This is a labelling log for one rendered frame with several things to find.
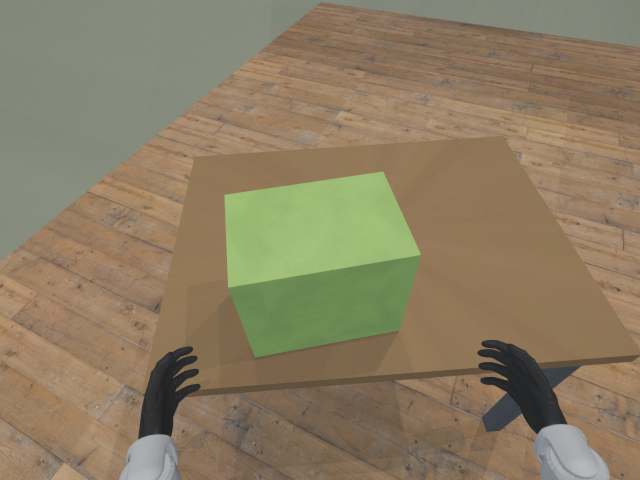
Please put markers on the carton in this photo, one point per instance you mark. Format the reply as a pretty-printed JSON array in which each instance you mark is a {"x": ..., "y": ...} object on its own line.
[{"x": 319, "y": 262}]

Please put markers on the right robot forearm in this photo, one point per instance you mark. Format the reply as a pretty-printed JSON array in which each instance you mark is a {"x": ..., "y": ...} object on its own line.
[{"x": 564, "y": 454}]

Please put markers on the table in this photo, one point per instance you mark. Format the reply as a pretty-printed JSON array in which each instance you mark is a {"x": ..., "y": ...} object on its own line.
[{"x": 495, "y": 265}]

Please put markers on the robot left hand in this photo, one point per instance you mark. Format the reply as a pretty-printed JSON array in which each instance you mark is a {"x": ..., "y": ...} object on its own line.
[{"x": 161, "y": 400}]

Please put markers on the robot right hand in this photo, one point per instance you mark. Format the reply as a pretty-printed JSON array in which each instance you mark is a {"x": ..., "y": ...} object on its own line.
[{"x": 527, "y": 385}]

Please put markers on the left robot forearm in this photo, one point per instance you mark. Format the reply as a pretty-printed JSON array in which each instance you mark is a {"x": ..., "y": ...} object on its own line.
[{"x": 153, "y": 457}]

